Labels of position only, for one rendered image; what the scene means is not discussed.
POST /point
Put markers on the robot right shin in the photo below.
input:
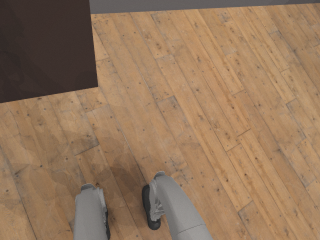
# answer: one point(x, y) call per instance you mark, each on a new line
point(156, 211)

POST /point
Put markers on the right robot foot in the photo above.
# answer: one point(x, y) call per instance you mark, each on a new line
point(155, 224)

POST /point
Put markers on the cabinet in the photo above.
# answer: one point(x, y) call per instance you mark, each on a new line
point(46, 48)

